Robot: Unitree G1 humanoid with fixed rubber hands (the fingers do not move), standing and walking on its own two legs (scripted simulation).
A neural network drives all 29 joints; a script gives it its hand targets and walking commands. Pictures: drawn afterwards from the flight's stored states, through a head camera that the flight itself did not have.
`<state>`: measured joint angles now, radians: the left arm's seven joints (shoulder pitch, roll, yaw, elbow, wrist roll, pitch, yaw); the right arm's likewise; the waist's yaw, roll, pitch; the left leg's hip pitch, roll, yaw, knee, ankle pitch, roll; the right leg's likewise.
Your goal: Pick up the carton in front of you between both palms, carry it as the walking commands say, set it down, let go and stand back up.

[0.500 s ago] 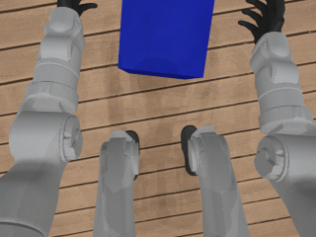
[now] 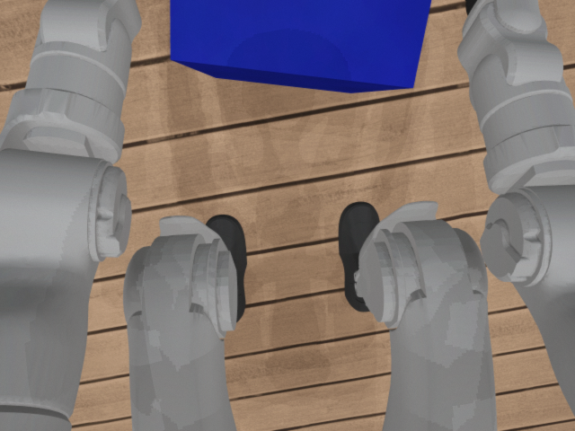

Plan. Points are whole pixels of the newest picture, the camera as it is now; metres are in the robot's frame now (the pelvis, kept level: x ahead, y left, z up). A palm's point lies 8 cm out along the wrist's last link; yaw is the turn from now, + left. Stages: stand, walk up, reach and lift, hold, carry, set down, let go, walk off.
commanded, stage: reach and lift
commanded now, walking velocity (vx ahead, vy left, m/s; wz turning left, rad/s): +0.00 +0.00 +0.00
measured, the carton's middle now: out of the picture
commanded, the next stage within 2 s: none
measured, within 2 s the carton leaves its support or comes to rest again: leaves its support in 0.70 s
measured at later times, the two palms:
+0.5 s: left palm out of the picture +0.56 +0.14 -0.17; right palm out of the picture +0.53 -0.16 -0.17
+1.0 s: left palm out of the picture +0.53 +0.14 -0.04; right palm out of the picture +0.51 -0.16 -0.04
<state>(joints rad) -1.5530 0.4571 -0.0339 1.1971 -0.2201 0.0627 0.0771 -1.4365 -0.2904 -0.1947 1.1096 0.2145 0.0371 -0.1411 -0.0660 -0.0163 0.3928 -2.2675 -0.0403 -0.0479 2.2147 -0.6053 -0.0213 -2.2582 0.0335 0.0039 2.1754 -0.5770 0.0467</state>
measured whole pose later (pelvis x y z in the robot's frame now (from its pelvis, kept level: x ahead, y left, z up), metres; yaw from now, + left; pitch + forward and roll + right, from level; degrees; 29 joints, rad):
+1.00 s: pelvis +0.00 +0.00 +0.04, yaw +2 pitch +41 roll -2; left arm -1.24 0.14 0.29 0.88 0.08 0.32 0.10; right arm -1.14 -0.07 -0.46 0.75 -0.05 0.31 -0.13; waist -0.05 0.00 -0.01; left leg -2.22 -0.11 -0.07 2.07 -0.57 -0.06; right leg -2.22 0.09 0.06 2.05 -0.55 0.08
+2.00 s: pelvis +0.06 +0.00 +0.30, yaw +2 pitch +26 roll +0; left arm -0.58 -0.10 0.36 0.65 0.20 0.32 0.05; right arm -0.56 0.11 -0.40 0.62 -0.20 0.33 -0.05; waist -0.02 0.00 -0.22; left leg -1.17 -0.10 -0.12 1.15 -0.44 -0.02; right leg -1.17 0.09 0.12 1.14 -0.43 0.04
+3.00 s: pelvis +0.08 +0.00 +0.40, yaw +2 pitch -3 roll +0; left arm -0.33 -0.17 0.31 0.39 0.30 0.62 -0.01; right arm -0.33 0.17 -0.32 0.39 -0.30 0.62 0.00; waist 0.00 0.00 -0.01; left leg -0.17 -0.05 -0.14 0.46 -0.23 -0.01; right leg -0.18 0.05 0.14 0.46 -0.22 0.01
